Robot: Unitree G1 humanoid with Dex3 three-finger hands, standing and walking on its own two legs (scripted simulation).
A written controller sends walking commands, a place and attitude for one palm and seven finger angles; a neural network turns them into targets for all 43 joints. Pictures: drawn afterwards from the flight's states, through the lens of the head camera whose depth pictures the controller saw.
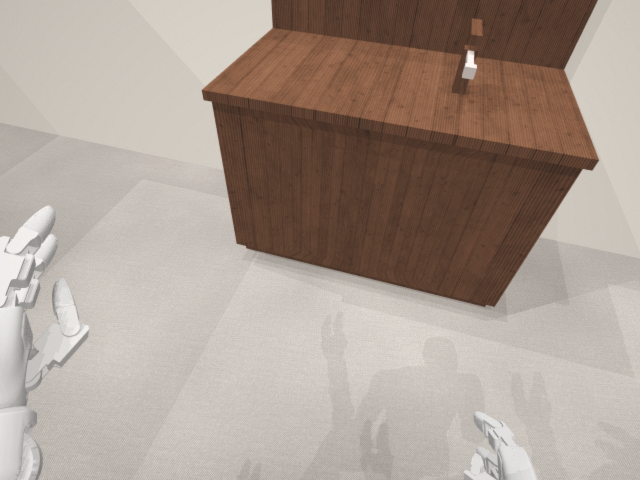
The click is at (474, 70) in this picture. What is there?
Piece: tap's lever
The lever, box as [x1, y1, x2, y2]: [462, 63, 476, 79]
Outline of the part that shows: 465,63 462,77 472,79 476,69 476,65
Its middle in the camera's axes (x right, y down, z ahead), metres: +0.37 -0.42 +0.96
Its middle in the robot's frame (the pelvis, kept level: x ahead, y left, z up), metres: +1.02 -0.31 +0.09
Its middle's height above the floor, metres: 0.86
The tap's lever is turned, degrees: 0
